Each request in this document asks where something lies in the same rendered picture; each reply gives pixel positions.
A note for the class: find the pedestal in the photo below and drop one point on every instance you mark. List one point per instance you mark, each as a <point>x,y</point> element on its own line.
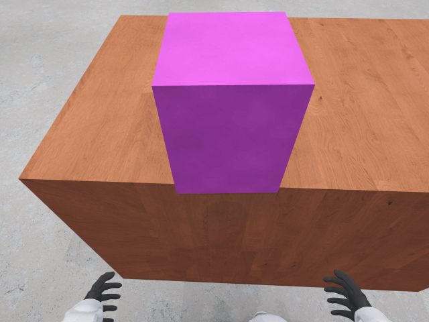
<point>354,196</point>

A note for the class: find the robot right forearm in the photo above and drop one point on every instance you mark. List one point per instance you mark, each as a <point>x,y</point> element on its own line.
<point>370,314</point>

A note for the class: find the robot right hand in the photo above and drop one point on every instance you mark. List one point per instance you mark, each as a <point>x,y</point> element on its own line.
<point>355,298</point>

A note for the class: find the robot left hand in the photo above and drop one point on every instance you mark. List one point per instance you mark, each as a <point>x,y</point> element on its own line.
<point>98,287</point>

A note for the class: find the right robot shin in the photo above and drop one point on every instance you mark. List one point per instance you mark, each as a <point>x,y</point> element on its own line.
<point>259,313</point>

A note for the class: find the robot left forearm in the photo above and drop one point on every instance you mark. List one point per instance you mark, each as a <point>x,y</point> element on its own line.
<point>88,310</point>

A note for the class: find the carton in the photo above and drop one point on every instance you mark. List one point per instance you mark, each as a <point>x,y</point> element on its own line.
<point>231,91</point>

